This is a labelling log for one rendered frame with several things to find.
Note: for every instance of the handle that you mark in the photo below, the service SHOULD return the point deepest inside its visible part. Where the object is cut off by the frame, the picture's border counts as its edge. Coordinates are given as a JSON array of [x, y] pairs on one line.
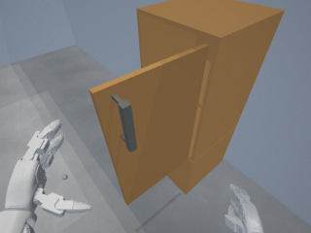
[[127, 123]]

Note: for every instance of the right robot hand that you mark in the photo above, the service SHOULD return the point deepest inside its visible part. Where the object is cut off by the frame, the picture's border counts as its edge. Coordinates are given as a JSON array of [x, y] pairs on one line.
[[247, 219]]

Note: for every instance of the cupboard door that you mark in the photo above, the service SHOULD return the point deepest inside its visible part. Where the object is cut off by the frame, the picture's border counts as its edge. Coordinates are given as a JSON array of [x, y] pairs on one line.
[[164, 98]]

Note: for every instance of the left robot hand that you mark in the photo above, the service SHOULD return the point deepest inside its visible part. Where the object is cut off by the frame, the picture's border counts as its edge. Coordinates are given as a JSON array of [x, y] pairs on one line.
[[23, 190]]

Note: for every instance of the robot left forearm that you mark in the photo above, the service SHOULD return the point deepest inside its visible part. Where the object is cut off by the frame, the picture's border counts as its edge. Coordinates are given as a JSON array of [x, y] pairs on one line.
[[17, 220]]

